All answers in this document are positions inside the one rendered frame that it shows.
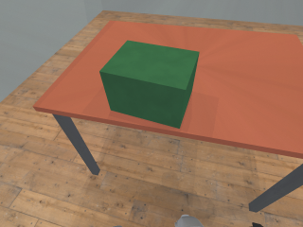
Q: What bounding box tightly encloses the robot right thigh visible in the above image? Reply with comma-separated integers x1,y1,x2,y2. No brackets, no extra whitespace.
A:
174,216,204,227

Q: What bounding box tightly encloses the table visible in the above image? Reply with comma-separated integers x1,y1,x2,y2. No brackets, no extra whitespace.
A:
32,20,303,213

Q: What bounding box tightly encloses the carton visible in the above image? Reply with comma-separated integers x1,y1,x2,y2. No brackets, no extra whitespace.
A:
99,40,200,129

